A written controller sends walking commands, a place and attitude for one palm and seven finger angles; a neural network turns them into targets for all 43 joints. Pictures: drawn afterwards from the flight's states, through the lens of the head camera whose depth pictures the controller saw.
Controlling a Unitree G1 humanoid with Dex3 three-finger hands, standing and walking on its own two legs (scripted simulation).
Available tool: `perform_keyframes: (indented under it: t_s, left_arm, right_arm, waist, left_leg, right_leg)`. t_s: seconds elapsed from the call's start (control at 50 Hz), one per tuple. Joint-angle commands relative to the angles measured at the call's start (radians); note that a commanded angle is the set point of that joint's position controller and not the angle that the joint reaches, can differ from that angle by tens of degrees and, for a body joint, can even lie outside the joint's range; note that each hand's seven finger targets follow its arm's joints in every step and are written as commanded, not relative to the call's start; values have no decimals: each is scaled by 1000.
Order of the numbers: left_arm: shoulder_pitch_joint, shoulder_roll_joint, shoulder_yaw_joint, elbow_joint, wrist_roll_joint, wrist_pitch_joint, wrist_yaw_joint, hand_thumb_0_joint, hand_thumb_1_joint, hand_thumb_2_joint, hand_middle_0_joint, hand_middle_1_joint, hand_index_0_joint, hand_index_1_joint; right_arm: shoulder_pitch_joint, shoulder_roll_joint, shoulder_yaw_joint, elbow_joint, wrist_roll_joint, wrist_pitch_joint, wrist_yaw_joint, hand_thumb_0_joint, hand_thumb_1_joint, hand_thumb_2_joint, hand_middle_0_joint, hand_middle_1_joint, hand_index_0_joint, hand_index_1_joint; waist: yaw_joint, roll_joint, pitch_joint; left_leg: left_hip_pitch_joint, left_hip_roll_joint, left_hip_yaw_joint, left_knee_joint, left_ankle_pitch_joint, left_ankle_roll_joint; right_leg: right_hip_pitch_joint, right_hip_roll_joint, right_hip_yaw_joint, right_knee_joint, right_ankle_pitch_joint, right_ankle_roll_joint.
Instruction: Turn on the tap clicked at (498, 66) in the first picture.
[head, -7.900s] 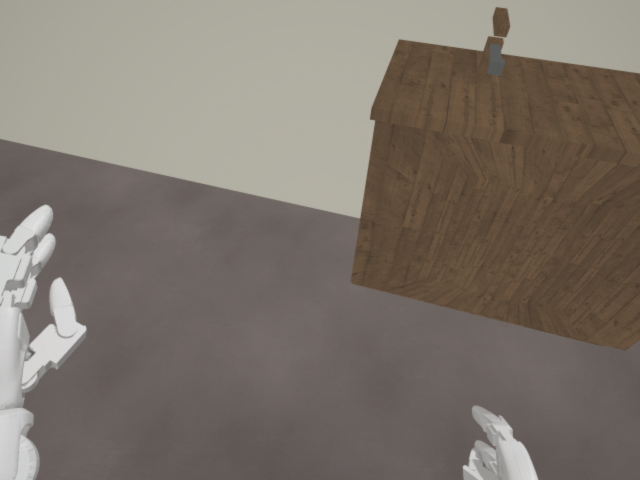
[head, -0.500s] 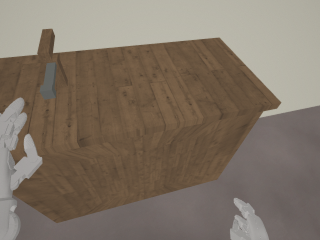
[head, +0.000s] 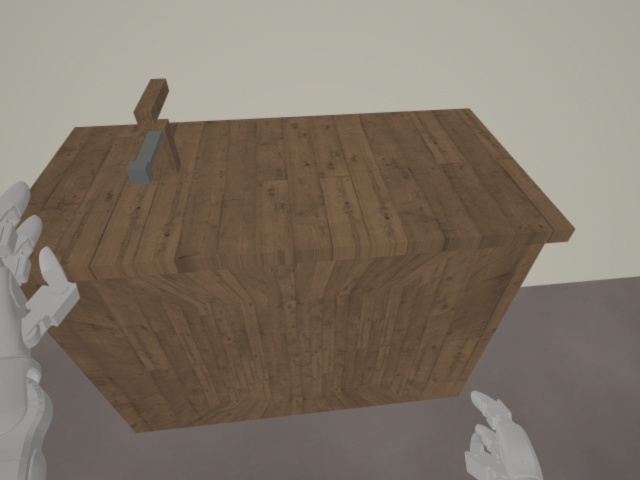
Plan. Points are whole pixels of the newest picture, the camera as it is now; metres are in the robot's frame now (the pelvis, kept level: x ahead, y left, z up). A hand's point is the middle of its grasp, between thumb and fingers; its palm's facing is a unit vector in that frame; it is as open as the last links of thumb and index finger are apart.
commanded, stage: turn the palm inward beside the body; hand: left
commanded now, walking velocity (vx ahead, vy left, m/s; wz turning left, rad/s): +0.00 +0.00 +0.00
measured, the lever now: (140, 172) +0.48 +0.37 +0.13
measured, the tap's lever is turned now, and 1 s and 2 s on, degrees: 0 0 0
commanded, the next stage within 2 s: reach beside the lever's end, fingers flat in 1.70 s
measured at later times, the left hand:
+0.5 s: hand (136, 278) +0.25 +0.25 +0.16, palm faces +0.43 -0.87 -0.23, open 7.4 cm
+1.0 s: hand (98, 300) +0.21 +0.26 +0.17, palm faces +0.44 -0.89 -0.11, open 7.4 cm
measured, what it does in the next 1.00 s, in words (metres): stands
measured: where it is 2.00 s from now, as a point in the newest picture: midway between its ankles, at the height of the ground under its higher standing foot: outside the picture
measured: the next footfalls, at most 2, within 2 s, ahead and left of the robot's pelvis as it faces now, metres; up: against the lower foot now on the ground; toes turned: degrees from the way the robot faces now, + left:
none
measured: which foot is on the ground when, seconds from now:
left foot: down 0.00-1.00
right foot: down 0.00-1.00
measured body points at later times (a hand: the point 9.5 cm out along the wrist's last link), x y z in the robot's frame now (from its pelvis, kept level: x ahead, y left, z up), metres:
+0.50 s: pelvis +0.05 +0.00 +0.00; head +0.03 -0.02 +0.45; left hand +0.23 +0.29 +0.17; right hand +0.22 -0.25 -0.09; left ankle +0.05 +0.14 -0.73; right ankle +0.02 -0.07 -0.73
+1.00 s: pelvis +0.01 +0.03 +0.00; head -0.04 +0.02 +0.45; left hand +0.18 +0.31 +0.18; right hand +0.22 -0.16 -0.05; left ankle +0.05 +0.14 -0.73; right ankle +0.02 -0.07 -0.73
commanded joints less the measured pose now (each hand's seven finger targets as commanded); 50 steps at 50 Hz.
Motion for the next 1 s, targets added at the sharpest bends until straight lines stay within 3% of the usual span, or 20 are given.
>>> perform_keyframes:
  t_s: [0.0, 0.06, 0.08, 0.1, 0.12, 0.16, 0.18, 0.2, 0.24, 0.28, 0.32, 0.42, 0.48, 0.52, 0.58, 0.6, 0.62, 0.74, 0.92, 0.98]
  left_arm:
    - [-309, 188, -92, -150, -16, 59, -92, 0, 900, 900, -200, -300, -200, -300]
    - [-314, 249, 0, -130, -34, 117, -100, 0, 900, 900, -200, -300, -200, -300]
    - [-292, 292, 67, -136, -41, 114, -87, 0, 900, 900, -200, -300, -200, -300]
    - [-259, 251, 68, -157, -57, 100, -79, 0, 900, 900, -200, -300, -200, -300]
    - [-201, 267, 117, -162, -69, 83, -64, 0, 900, 900, -200, -300, -200, -300]
    - [-117, 245, 142, -214, -89, 47, -40, 0, 900, 900, -200, -300, -200, -300]
    - [-75, 268, 176, -233, -90, 35, -24, 0, 900, 900, -200, -300, -200, -300]
    - [-30, 225, 148, -251, -96, 29, -19, 0, 900, 900, -200, -300, -200, -300]
    - [47, 215, 145, -279, -89, 34, -11, 0, 900, 900, -200, -300, -200, -300]
    - [118, 229, 162, -287, -86, 65, -18, 0, 900, 900, -200, -300, -200, -300]
    - [105, 206, 128, -336, -95, 85, -36, 0, 900, 900, -200, -300, -200, -300]
    - [62, 153, 79, -405, -120, 43, -59, 0, 900, 900, -200, -300, -200, -300]
    - [54, 161, 81, -427, -116, 10, -51, 0, 900, 900, -200, -300, -200, -300]
    - [73, 135, 64, -417, -113, 11, -46, 0, 900, 900, -200, -300, -200, -300]
    - [93, 131, 63, -404, -116, 54, -39, 0, 900, 900, -200, -300, -200, -300]
    - [80, 99, 31, -396, -118, 75, -41, 0, 900, 900, -200, -300, -200, -300]
    - [66, 103, 32, -405, -117, 94, -37, 0, 900, 900, -200, -300, -200, -300]
    - [6, 83, -5, -421, -110, 189, -13, 0, 900, 900, -200, -300, -200, -300]
    - [-31, 58, -39, -460, -102, 226, 15, 0, 900, 900, -200, -300, -200, -300]
    - [-25, 70, -28, -483, -101, 241, 23, 0, 900, 900, -200, -300, -200, -300]
  right_arm:
    - [-182, -101, -35, -138, 25, -51, -56, 0, -900, -900, 200, 300, 200, 300]
    - [-212, -105, -39, -132, 27, -47, -74, 0, -900, -900, 200, 300, 200, 300]
    - [-220, -103, -45, -130, 29, -50, -72, 0, -900, -900, 200, 300, 200, 300]
    - [-225, -87, -41, -137, 29, -52, -68, 0, -900, -900, 200, 300, 200, 300]
    - [-215, -85, -45, -135, 30, -52, -62, 0, -900, -900, 200, 300, 200, 300]
    - [-207, -79, -46, -146, 30, -54, -49, 0, -900, -900, 200, 300, 200, 300]
    - [-204, -79, -49, -151, 32, -56, -41, 0, -900, -900, 200, 300, 200, 300]
    - [-204, -71, -42, -158, 32, -57, -36, 0, -900, -900, 200, 300, 200, 300]
    - [-167, -80, -40, -169, 30, -60, -29, 0, -900, -900, 200, 300, 200, 300]
    - [-134, -93, -41, -173, 29, -60, -27, 0, -900, -900, 200, 300, 200, 300]
    - [-111, -99, -39, -188, 32, -62, -32, 0, -900, -900, 200, 300, 200, 300]
    - [-73, -106, -49, -185, 32, -98, -47, 0, -900, -900, 200, 300, 200, 300]
    - [-68, -107, -52, -182, 28, -117, -50, 0, -900, -900, 200, 300, 200, 300]
    - [-68, -102, -52, -184, 27, -121, -50, 0, -900, -900, 200, 300, 200, 300]
    - [-85, -102, -46, -188, 31, -117, -50, 0, -900, -900, 200, 300, 200, 300]
    - [-93, -95, -41, -189, 35, -114, -52, 0, -900, -900, 200, 300, 200, 300]
    - [-100, -94, -39, -191, 35, -111, -54, 0, -900, -900, 200, 300, 200, 300]
    - [-154, -82, -11, -197, 38, -102, -63, 0, -900, -900, 200, 300, 200, 300]
    - [-211, -66, 11, -191, 35, -107, -68, 0, -900, -900, 200, 300, 200, 300]
    - [-227, -64, 13, -188, 35, -109, -69, 0, -900, -900, 200, 300, 200, 300]
  waist:
    - [-77, 56, 23]
    - [-43, -100, 3]
    - [-24, -109, -18]
    - [-16, -149, -34]
    - [-1, -172, -62]
    - [12, -164, -112]
    - [26, -113, -145]
    - [22, -81, -148]
    - [14, -18, -178]
    - [13, 3, -200]
    - [-7, -9, -192]
    - [-32, -33, -193]
    - [-22, -18, -207]
    - [-18, -20, -221]
    - [-4, -2, -199]
    - [-12, -19, -175]
    - [-9, 14, -168]
    - [-10, 13, -95]
    - [-12, 32, -52]
    - [-4, 76, -49]
  left_leg:
    - [14, -61, 33, -32, -142, 19]
    - [-34, -45, -10, -14, -112, 9]
    - [-38, -42, -17, -8, -98, 7]
    - [-59, -38, -30, -12, -87, 8]
    - [-70, -36, -37, -13, -77, 9]
    - [-76, -40, -41, -10, -47, 13]
    - [-73, -42, -40, -10, -29, 11]
    - [-76, -48, -34, -9, -11, 13]
    - [-45, -61, -7, -2, 100, 23]
    - [-23, -68, 8, 6, 195, 33]
    - [-5, -73, 20, 11, 244, 41]
    - [42, -72, 11, 23, 307, 47]
    - [54, -73, 8, 26, 327, 46]
    - [58, -71, 8, 15, 331, 42]
    - [51, -66, 4, -3, 326, 36]
    - [46, -64, 1, -17, 300, 35]
    - [50, -61, -1, -30, 284, 30]
    - [37, -53, -24, -96, 136, 23]
    - [28, -54, -41, -170, -90, 20]
    - [23, -59, -42, -187, -138, 18]
  right_leg:
    - [-118, -105, 290, -292, -392, 59]
    - [-70, -141, 331, -283, -370, 90]
    - [-53, -142, 337, -276, -349, 95]
    - [-30, -150, 334, -251, -294, 103]
    - [-14, -144, 320, -230, -251, 107]
    - [10, -134, 301, -187, -117, 109]
    - [32, -131, 294, -164, -45, 107]
    - [40, -133, 293, -136, 55, 107]
    - [53, -106, 245, -67, 308, 102]
    - [76, -87, 198, -16, 534, 108]
    - [63, -74, 166, 3, 631, 112]
    - [11, -47, 123, 18, 611, 97]
    - [-4, -37, 115, 25, 560, 82]
    - [-6, -31, 101, 27, 501, 70]
    - [-9, -18, 88, 11, 409, 51]
    - [-19, -17, 81, 0, 359, 49]
    - [-20, -14, 78, -9, 318, 44]
    - [-39, -3, 70, -65, 118, 37]
    - [-34, 1, 77, -121, -59, 36]
    - [-17, 1, 84, -136, -82, 32]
